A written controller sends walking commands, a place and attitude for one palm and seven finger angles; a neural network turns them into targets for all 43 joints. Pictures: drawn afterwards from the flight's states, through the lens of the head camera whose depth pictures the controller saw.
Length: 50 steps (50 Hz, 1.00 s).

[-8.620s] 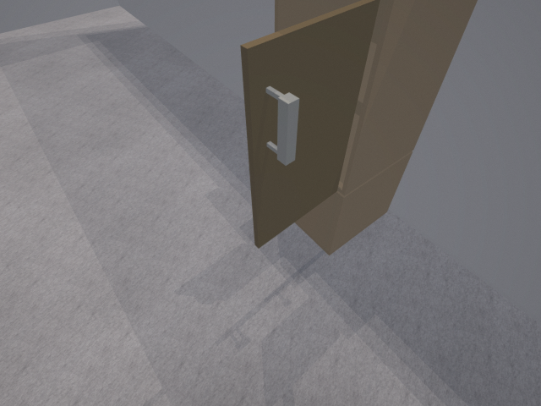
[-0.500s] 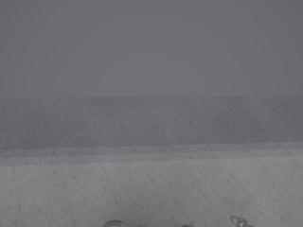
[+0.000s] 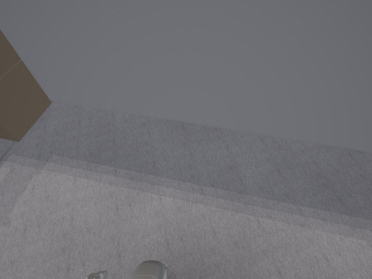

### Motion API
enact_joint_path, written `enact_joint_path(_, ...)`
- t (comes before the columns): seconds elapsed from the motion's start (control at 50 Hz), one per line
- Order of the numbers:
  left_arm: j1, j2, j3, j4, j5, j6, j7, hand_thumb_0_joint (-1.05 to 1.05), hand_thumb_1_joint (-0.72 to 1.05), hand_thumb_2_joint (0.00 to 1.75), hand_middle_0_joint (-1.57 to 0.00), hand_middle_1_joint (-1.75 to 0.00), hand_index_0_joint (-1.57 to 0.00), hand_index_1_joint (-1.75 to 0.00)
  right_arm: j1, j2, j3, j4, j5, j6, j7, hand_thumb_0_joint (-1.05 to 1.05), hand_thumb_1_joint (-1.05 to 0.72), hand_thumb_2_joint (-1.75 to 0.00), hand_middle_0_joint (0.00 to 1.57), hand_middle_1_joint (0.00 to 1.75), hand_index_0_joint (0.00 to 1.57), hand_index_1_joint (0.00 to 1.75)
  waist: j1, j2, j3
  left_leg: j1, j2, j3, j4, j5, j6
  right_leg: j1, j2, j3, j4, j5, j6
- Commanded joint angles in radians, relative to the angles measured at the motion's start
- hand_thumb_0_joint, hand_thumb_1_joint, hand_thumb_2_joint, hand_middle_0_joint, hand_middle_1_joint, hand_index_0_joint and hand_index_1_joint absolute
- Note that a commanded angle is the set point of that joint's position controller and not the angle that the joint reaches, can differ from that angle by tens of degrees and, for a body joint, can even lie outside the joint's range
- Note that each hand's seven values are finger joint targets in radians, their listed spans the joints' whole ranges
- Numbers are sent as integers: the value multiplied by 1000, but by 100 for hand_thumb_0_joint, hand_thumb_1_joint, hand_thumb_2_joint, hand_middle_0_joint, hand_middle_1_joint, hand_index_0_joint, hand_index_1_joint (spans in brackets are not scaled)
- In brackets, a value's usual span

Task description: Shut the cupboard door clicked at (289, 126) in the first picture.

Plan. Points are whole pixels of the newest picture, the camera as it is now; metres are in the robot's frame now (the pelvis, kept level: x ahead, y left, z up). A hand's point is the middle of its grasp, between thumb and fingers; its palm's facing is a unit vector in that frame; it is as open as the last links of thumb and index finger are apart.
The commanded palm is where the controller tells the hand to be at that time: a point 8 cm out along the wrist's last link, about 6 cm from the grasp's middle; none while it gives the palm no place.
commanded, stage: walk to a spot facing it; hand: left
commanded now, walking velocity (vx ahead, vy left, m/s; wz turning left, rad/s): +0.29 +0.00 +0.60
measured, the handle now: out of the picture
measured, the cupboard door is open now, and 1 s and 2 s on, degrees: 93 93 93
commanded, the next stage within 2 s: turn to face it in 1.96 s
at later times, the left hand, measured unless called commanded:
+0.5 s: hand out of the picture +0.14 +0.28 -0.16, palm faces +0.29 -0.94 -0.20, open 7.4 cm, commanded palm none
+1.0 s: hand (100, 245) +0.21 +0.24 -0.17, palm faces +0.54 -0.82 -0.21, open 7.2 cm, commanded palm none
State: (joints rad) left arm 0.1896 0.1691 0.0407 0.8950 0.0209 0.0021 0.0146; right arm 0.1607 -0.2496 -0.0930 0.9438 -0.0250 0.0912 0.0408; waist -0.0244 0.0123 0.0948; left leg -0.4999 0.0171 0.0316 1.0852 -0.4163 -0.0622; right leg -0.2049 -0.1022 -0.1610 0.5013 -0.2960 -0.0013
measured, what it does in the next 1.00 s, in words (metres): walks ahead, turning left: left foot, then right foot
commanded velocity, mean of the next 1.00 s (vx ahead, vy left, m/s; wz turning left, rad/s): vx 0.35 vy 0.00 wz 0.41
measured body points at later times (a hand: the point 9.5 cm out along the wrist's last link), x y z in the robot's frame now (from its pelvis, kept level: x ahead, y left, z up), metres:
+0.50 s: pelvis +0.11 +0.06 +0.00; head +0.14 +0.07 +0.45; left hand +0.12 +0.33 -0.14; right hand +0.21 -0.17 -0.14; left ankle +0.02 +0.14 -0.74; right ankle +0.22 -0.08 -0.68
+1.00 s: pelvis +0.31 +0.08 +0.00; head +0.34 +0.10 +0.45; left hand +0.19 +0.29 -0.15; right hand +0.52 -0.08 -0.14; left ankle +0.34 +0.24 -0.70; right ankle +0.30 -0.04 -0.74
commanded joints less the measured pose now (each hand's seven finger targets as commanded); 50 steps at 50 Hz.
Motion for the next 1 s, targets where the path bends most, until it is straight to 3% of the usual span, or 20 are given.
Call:
enact_joint_path(0.0,118,226,62,-10,7,-44,7,0,90,90,-20,-30,-20,-30,-153,-31,3,-115,5,-46,14,0,-90,-90,20,30,20,30,85,-173,-74,-90,36,39,-166,-2,-7,196,-281,148,-239,145,-98)
enact_joint_path(0.1,141,256,78,29,13,-51,-9,0,90,90,-20,-30,-20,-30,-169,-19,17,-129,9,-73,20,0,-90,-90,20,30,20,30,92,-185,-85,35,25,101,-406,-29,23,191,-323,92,-206,119,-95)
enact_joint_path(0.16,106,258,80,40,3,-50,-23,0,90,90,-20,-30,-20,-30,-31,-51,12,-93,1,-89,10,0,-90,-90,20,30,20,30,8,-113,-123,350,-20,153,-622,93,54,26,-269,-32,-4,155,-23)
enact_joint_path(0.18,81,220,76,17,-4,-47,-32,0,90,90,-20,-30,-20,-30,96,-146,-14,-64,-3,-96,-3,0,-90,-90,20,30,20,30,-68,63,-184,589,91,-23,-698,44,120,-177,-200,-97,258,123,30)
enact_joint_path(0.2,-8,151,54,-59,-8,-48,-47,0,90,90,-20,-30,-20,-30,241,-272,-46,-37,-14,-104,-16,0,-90,-90,20,30,20,30,-150,350,-205,746,386,-485,-794,90,255,-525,-42,-88,581,-291,91)
enact_joint_path(0.22,-134,171,48,-108,6,-45,-44,0,90,90,-20,-30,-20,-30,313,-289,-47,-1,-4,-104,-30,0,-90,-90,20,30,20,30,-172,192,-177,707,439,-542,-816,153,315,-630,-48,74,700,-288,68)
enact_joint_path(0.26,-122,157,51,-71,2,-44,-38,0,90,90,-20,-30,-20,-30,189,-206,-23,-36,1,-118,-46,0,-90,-90,20,30,20,30,-85,133,-119,535,356,-413,-838,95,265,-594,-85,150,735,-131,67)
enact_joint_path(0.32,-27,146,49,-11,8,-30,-52,0,90,90,-20,-30,-20,-30,100,-140,5,-40,2,-146,-47,0,-90,-90,20,30,20,30,-5,132,-65,439,243,-217,-851,322,216,-491,-66,141,645,2,77)
enact_joint_path(0.38,-31,134,39,-9,5,-27,-53,0,90,90,-20,-30,-20,-30,126,-139,6,-17,6,-153,-46,0,-90,-90,20,30,20,30,6,101,-87,457,215,-163,-847,426,227,-457,-48,128,534,45,83)
enact_joint_path(0.52,-141,124,33,-57,0,-35,-58,0,90,90,-20,-30,-20,-30,154,-129,0,28,-4,-149,-42,0,-90,-90,20,30,20,30,-3,98,-9,346,205,-153,-844,335,223,-263,6,68,189,107,73)
enact_joint_path(0.56,-88,133,39,-43,1,-43,-56,0,90,90,-20,-30,-20,-30,149,-128,0,39,-4,-146,-44,0,-90,-90,20,30,20,30,26,89,-21,298,195,-165,-781,317,207,-117,38,51,123,113,58)
enact_joint_path(0.58,14,150,50,-15,3,-49,-53,0,90,90,-20,-30,-20,-30,128,-120,2,39,-1,-144,-45,0,-90,-90,20,30,20,30,78,63,-49,232,160,-141,-667,321,185,45,47,53,70,124,47)
enact_joint_path(0.6,180,206,70,33,9,-63,-46,0,90,90,-20,-30,-20,-30,119,-89,6,35,8,-149,-42,0,-90,-90,20,30,20,30,151,-49,-127,92,83,-85,-424,292,144,310,-30,152,4,69,13)
enact_joint_path(0.62,326,321,100,73,15,-69,-33,0,90,90,-20,-30,-20,-30,170,-8,19,11,22,-154,-38,0,-90,-90,20,30,20,30,186,-394,-272,-108,-71,19,-50,-114,88,533,-350,541,-144,-9,-80)
enact_joint_path(0.64,312,313,91,64,-1,-68,-23,0,90,90,-20,-30,-20,-30,141,-46,16,-4,18,-150,-36,0,-90,-90,20,30,20,30,173,-356,-261,-165,-17,-55,150,-176,93,443,-425,673,-262,-135,-129)
enact_joint_path(0.66,204,252,79,44,0,-62,-14,0,90,90,-20,-30,-20,-30,98,-42,5,-1,15,-146,-33,0,-90,-90,20,30,20,30,132,-283,-178,-185,39,-77,237,-55,93,317,-401,605,-289,-232,-120)
enact_joint_path(0.7,94,141,47,24,2,-75,-9,0,90,90,-20,-30,-20,-30,42,-12,12,15,5,-128,-23,0,-90,-90,20,30,20,30,71,-141,-70,-142,111,-78,210,111,71,90,-328,344,-295,-75,-87)
enact_joint_path(0.74,85,101,33,38,3,-90,-9,0,90,90,-20,-30,-20,-30,92,24,19,44,0,-106,-16,0,-90,-90,20,30,20,30,34,-151,-77,-102,114,-47,138,162,52,38,-280,190,-311,54,-72)
enact_joint_path(0.88,172,96,25,115,7,-113,-7,0,90,90,-20,-30,-20,-30,-11,75,29,0,-1,-102,9,0,-90,-90,20,30,20,30,38,-119,-66,-146,98,40,-226,224,41,189,-244,-10,-303,347,-93)
enact_joint_path(0.98,214,140,20,165,7,-100,-8,0,90,90,-20,-30,-20,-30,-116,55,41,-33,0,-114,17,0,-90,-90,20,30,20,30,64,-147,-18,-66,62,96,-408,185,74,233,-274,-24,-272,376,-95)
